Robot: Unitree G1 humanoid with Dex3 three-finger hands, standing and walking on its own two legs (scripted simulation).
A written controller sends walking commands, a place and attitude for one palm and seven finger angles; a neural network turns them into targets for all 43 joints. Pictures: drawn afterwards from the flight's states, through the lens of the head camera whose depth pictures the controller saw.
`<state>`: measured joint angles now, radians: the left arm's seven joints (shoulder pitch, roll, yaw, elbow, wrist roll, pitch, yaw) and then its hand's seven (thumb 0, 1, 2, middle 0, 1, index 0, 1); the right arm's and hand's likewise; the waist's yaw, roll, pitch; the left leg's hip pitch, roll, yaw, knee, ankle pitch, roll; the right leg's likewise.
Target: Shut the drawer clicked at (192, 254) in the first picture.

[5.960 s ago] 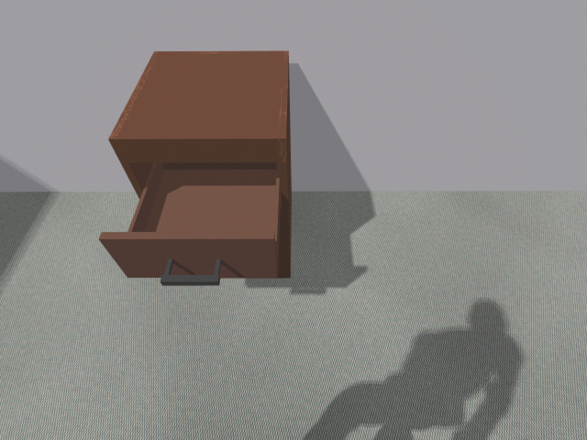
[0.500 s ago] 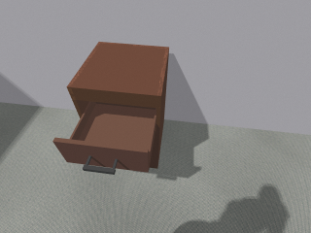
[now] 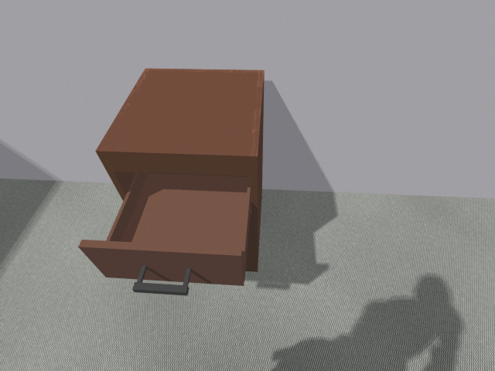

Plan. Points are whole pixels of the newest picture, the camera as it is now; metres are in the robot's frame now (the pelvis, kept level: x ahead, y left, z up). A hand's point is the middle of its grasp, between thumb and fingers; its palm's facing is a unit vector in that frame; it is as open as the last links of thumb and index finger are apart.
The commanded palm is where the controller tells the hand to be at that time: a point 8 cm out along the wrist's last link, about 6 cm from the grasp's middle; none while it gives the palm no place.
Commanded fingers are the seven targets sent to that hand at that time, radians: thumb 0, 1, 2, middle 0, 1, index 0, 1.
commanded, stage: come to a stop and stand still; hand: left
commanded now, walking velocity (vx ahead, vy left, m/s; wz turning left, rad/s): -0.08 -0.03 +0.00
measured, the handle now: (163, 280) +0.35 +0.24 -0.24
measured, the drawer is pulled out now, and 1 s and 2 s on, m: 0.24 0.24 0.24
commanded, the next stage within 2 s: look again from close up in 0.84 s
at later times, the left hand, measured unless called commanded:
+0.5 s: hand out of the picture +0.01 +0.20 -0.16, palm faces -0.01 -0.99 -0.17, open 7.3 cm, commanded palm none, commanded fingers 0.00 0.90 0.90 -0.20 -0.30 -0.20 -0.30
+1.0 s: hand out of the picture +0.02 +0.20 -0.16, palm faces -0.03 -0.97 -0.22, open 7.4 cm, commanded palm none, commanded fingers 0.00 0.90 0.90 -0.20 -0.30 -0.20 -0.30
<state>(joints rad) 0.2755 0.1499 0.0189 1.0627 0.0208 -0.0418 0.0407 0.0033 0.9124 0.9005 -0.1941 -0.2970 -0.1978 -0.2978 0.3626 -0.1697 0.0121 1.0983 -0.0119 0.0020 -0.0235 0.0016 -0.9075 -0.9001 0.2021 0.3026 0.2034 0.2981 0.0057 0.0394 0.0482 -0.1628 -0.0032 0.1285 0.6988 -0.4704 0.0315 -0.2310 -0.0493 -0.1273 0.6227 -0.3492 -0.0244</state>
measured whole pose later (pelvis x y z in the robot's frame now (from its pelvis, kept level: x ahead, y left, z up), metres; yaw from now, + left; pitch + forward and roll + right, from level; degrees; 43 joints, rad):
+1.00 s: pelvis +0.01 +0.03 +0.01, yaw -2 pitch -1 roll +1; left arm 0.30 0.15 -0.02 1.05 0.01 -0.01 0.04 0.00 0.91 0.90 -0.19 -0.30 -0.20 -0.30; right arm 0.31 -0.16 0.02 1.07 -0.02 -0.01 -0.01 0.01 -0.92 -0.90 0.20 0.30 0.20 0.30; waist -0.01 0.02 0.03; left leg -0.23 0.05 0.10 0.51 -0.26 -0.01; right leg -0.20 -0.08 -0.07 0.54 -0.32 0.03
